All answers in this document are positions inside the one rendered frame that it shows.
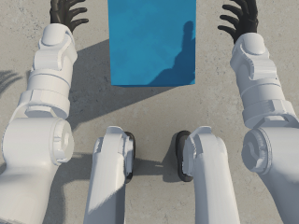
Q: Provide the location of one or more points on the robot left hand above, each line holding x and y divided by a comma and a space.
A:
60, 13

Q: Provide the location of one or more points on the robot right hand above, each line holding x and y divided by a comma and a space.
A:
247, 21

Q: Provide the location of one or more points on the right robot thigh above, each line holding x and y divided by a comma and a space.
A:
214, 193

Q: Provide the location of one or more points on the carton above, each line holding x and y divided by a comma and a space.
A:
152, 42

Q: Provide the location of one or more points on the robot left forearm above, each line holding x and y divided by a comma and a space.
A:
50, 78

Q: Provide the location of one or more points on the left robot shin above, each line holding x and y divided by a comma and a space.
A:
110, 129

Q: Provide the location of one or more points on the robot right forearm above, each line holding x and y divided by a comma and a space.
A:
259, 87

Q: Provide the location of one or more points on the left robot upper arm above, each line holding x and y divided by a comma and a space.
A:
33, 149

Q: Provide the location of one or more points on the right robot upper arm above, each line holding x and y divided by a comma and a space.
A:
273, 154

